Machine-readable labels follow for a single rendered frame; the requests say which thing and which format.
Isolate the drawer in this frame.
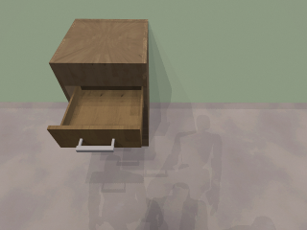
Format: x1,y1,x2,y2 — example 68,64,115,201
47,85,144,148

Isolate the cabinet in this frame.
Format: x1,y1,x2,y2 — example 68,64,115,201
49,18,150,147

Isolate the handle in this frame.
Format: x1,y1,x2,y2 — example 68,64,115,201
75,138,115,152

